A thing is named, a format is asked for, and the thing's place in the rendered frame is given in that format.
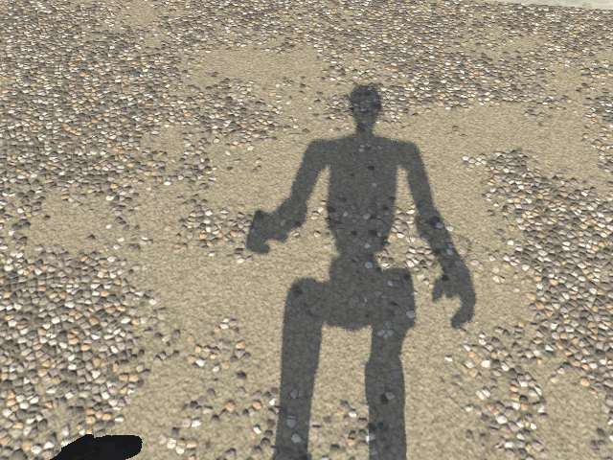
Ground left robot hand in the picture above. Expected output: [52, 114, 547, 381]
[50, 434, 143, 460]

